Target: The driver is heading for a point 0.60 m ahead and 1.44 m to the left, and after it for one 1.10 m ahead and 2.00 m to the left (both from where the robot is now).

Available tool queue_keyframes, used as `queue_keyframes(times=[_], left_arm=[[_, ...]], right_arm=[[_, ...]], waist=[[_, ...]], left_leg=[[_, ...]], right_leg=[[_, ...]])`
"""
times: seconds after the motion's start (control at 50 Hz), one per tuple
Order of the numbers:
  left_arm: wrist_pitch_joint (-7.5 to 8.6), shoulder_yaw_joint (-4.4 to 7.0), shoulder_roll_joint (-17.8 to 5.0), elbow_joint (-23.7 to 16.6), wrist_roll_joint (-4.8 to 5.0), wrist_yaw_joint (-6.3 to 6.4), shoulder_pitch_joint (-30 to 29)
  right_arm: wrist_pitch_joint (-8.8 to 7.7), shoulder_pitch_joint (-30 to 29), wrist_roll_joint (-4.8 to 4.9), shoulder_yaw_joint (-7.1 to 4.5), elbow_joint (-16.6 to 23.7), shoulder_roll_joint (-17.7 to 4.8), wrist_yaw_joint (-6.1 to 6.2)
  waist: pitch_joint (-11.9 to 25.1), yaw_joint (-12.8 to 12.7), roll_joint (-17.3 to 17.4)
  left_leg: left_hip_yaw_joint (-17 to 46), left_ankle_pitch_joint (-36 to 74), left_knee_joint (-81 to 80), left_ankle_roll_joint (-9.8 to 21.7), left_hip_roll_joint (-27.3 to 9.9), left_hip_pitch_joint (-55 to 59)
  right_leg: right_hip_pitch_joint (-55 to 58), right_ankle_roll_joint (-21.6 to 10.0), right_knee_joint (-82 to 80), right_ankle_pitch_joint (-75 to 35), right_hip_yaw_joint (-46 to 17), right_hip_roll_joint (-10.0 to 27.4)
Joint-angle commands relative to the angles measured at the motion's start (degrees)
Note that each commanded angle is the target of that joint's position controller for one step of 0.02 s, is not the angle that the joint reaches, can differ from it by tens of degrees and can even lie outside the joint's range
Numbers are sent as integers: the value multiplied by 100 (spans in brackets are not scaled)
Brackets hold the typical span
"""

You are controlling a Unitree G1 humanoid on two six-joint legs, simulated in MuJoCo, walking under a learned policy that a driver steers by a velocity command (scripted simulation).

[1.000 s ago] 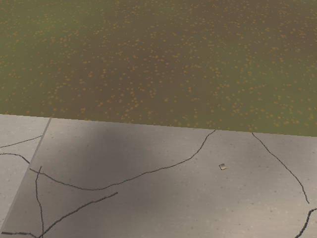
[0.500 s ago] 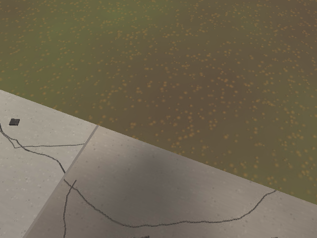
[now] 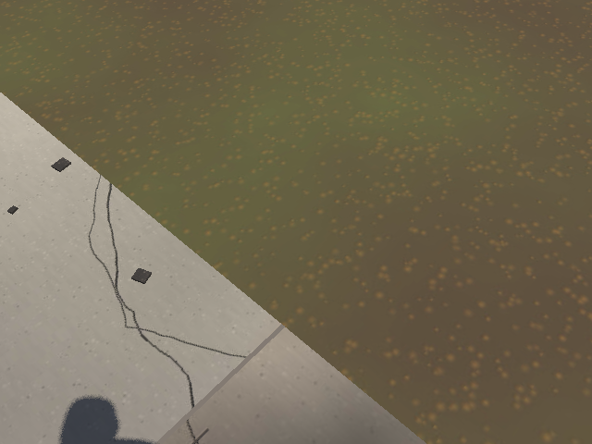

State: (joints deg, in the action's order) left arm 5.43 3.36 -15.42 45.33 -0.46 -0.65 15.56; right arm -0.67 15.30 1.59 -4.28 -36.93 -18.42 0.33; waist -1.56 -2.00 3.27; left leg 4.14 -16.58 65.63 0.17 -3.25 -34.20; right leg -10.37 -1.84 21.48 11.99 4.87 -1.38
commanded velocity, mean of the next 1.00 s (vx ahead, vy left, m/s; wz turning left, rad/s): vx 0.50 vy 0.00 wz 0.51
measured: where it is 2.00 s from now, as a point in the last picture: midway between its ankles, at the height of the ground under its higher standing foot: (162, 258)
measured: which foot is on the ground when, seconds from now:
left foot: up 0.00-0.28, down 0.30-0.80, up 0.82-1.00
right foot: down 0.00-0.32, up 0.34-0.76, down 0.78-1.00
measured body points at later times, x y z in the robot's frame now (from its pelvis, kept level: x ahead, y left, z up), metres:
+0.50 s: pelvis +0.27 +0.08 +0.00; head +0.31 +0.10 +0.44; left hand +0.34 +0.39 -0.10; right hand +0.47 -0.15 -0.10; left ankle +0.28 +0.15 -0.74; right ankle +0.33 -0.09 -0.66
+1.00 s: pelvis +0.56 +0.11 +0.00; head +0.58 +0.12 +0.45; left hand +0.48 +0.39 -0.11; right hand +0.81 -0.05 -0.11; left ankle +0.50 +0.25 -0.67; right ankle +0.61 +0.03 -0.74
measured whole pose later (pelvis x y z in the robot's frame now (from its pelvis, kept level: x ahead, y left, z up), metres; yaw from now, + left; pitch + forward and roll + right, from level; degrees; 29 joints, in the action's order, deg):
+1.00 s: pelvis +0.56 +0.11 +0.00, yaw +30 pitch +1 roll -1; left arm 5.1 2.6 -15.1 45.8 -0.2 -1.4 18.0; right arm -2.7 14.0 0.6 -3.1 -39.5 -17.0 0.2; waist -1.3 -2.2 2.5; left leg 3.1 -17.5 60.8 0.9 -2.7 -31.9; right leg -11.9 -2.7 21.4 10.5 1.1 -2.7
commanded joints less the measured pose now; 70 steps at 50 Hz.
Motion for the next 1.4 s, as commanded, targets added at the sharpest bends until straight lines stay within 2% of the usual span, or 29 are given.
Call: queue_keyframes(times=[0.02, 0.2, 0.26, 0.3, 0.32, 0.34, 0.36, 0.38, 0.4, 0.42, 0.52, 0.64, 0.76, 0.78, 0.8, 0.82, 0.84, 0.88, 0.9, 0.96, 1.06, 1.18, 1.24, 1.28, 1.3, 1.32, 1.34, 1.36, 1.4], left_arm=[[107, 204, -833, -237, 12, 35, -150], [-116, 259, -1213, 97, 130, 90, 285], [-227, 336, -1483, 96, 203, 152, 252], [-285, 322, -1469, 27, 230, 212, 121], [-238, 154, -984, -94, 1, 195, 347], [-52, -35, -516, -490, -27, 120, 556], [151, 91, -1115, -569, 158, 26, -92], [243, 84, -1126, -733, 306, -18, -461], [271, 55, -1015, -684, 213, 13, -465], [243, 90, -1047, -624, 73, 46, -429], [-10, 43, -770, -665, -67, 49, -530], [53, -53, -584, -990, 42, -47, -1772], [167, 155, -930, -839, 49, -99, -1035], [201, 230, -1112, -759, -29, -71, -437], [204, 340, -1568, -678, -146, -40, 276], [124, 401, -1577, -385, 0, -117, 798], [107, 266, -1115, -458, 118, -126, 589], [26, 149, -817, -515, 24, -88, 33], [25, 101, -698, -500, -16, -73, -122], [69, 67, -631, -405, 25, -58, -113], [27, 146, -976, -195, 114, -11, 172], [-117, 156, -1111, 117, 194, 8, 731], [-203, 213, -1269, 181, 190, 58, 652], [-247, 170, -1155, 152, 156, 115, 589], [-223, 53, -916, -62, -35, 165, 567], [-93, -142, -307, -226, -67, 104, 1115], [48, -25, -863, -195, 79, 51, 706], [150, 35, -1062, -387, 222, 5, 174], [212, 36, -972, -452, 48, 37, -161]], right_arm=[[-56, -222, -18, -45, 522, -183, -25], [-163, -1544, 10, 66, 900, 1, -360], [-121, -1193, -37, -86, 917, -307, -394], [-69, 386, -22, -387, 526, -806, -303], [5, 1058, 15, -516, 351, -1249, -167], [-77, 681, 21, -513, 574, -1662, -171], [-167, 814, -27, -376, 590, -1132, -216], [-241, 655, -68, -299, 519, -912, -218], [-285, 312, -55, -254, 505, -787, -226], [-302, -14, -77, -205, 545, -630, -210], [-330, -162, -110, -194, 430, -710, -50], [-244, 381, -35, -242, 95, -863, 47], [-166, 498, -55, -162, -110, -568, 61], [-176, 540, -94, -62, -89, -302, 36], [-211, 1111, -52, 48, -31, 3, 32], [-257, 1457, 54, 76, -56, -79, 52], [-264, 996, 92, -37, -73, -589, 55], [-275, 8, -47, -46, 140, -635, 50], [-288, -95, -105, -55, 165, -545, 31], [-279, 69, -92, 8, 70, -233, -14], [-353, -775, -141, 149, 266, 22, -69], [-425, -1676, -37, 156, 482, -34, -225], [-423, -1502, -43, 89, 466, -225, -286], [-383, -268, -90, -131, 95, -610, -236], [-334, 724, -103, -268, -65, -1053, -171], [-323, 858, -48, -337, -149, -1474, -207], [-328, 903, -3, -197, -108, -900, -213], [-355, 566, -57, -138, -65, -757, -203], [-361, 24, -130, -98, 23, -612, -200]], waist=[[6, 36, -789], [-395, -346, -650], [3, 63, -931], [838, 977, -761], [1340, 1049, 232], [2084, 456, 1344], [2180, 919, 500], [1374, 838, 302], [842, 522, -296], [647, 317, -313], [255, 79, -148], [72, 590, 77], [277, 169, 432], [793, -105, 248], [1682, -114, -869], [2008, -127, -2243], [1247, -261, -1431], [251, -180, -685], [92, -32, -716], [135, 147, -950], [15, -83, -768], [-181, -338, -788], [-26, -79, -867], [785, 562, -696], [1543, 910, 17], [2017, 507, 1445], [1870, 784, 810], [1105, 757, 570], [506, 439, -132]], left_leg=[[229, 516, -421, -62, -315, -920], [-580, 1551, -2760, 191, -97, -512], [-1002, 710, -2942, 542, 404, 413], [-982, 1018, -3479, 960, 769, 2680], [548, 1167, -3449, 1314, -227, 4471], [4085, -96, -4395, 2519, -1560, 5851], [4112, -408, -4835, 2313, -1547, 5782], [3263, -47, -4862, 2068, -1348, 5105], [2598, 648, -4885, 1858, -1065, 4182], [2156, 1236, -4934, 1743, -862, 3550], [1344, 2248, -5286, 1739, -458, 2099], [1219, 1142, -5080, 1262, -149, 1773], [1789, 1459, -3899, 960, -359, 2590], [1501, 1620, -2913, 763, -53, 2378], [875, 472, -1048, 348, 586, 874], [555, -1662, 404, 106, 883, -460], [798, -1408, 915, 98, 600, -1024], [415, -649, 693, 128, 209, -996], [375, -371, 320, 145, -1, -807], [122, -75, -337, 89, -185, -330], [-129, 1150, -2119, -51, -225, -285], [-308, 1702, -3367, 21, 31, 173], [-444, 1226, -3638, 308, 174, 588], [-620, 1269, -3863, 639, 438, 2467], [751, 1488, -3681, 1018, -556, 4131], [3480, 103, -4356, 1941, -1593, 5681], [3802, -689, -4768, 1841, -1563, 5616], [3067, -258, -4881, 1677, -1368, 4964], [2180, 1025, -5056, 1554, -962, 3670]], right_leg=[[652, -871, -1188, -1269, -1099, 1622], [1372, -596, -1072, -2324, 226, 1674], [1701, -444, -31, -5018, 554, 1713], [921, -203, 2082, -5258, 766, 1489], [-732, 22, 3907, -1864, 712, 1137], [-2918, 280, 5814, 2170, -141, -134], [-3509, 199, 6044, 1884, -1103, 166], [-3709, 103, 5736, 1412, -1028, 385], [-3418, 110, 5157, 1006, -1018, 628], [-3047, 171, 4669, 799, -1020, 781], [-2455, 598, 3474, 53, -798, 739], [-1699, 619, 1247, -1781, -774, 229], [-759, 100, 557, -892, -727, 178], [269, -181, 609, -869, -1009, 550], [2284, -938, 575, -408, -2759, 1719], [2977, -1520, -318, 1354, -5028, 2461], [2484, -1340, -596, 2334, -4952, 2339], [1133, -1064, -719, 1400, -3456, 1874], [718, -1024, -826, 851, -3023, 1673], [298, -1054, -1104, -233, -2259, 1377], [333, -1051, -1345, -1132, -1443, 1287], [709, -869, -1152, -1307, -1192, 1449], [1207, -685, -704, -2307, -961, 1621], [890, -385, 910, -3719, -378, 1231], [-334, -133, 2700, -2233, -64, 977], [-2633, 199, 4479, 1675, -239, -71], [-3351, 133, 5058, 1976, -985, 165], [-3651, 52, 5045, 1434, -952, 385], [-3209, 112, 4391, 713, -905, 688]])
Keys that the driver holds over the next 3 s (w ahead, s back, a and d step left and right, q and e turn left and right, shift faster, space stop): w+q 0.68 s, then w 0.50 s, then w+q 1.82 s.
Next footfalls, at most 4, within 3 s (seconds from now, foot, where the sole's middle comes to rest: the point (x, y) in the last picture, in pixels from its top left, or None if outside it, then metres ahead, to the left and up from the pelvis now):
0.30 left None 0.32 0.16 -0.78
0.78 right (309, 374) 0.65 0.05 -0.78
1.28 left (170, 330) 0.76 0.41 -0.78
1.76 right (190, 226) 1.11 0.41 -0.78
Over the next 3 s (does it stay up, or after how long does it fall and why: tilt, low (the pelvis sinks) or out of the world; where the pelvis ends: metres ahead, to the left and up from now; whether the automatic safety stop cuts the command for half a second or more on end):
stays up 1.21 0.97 0.00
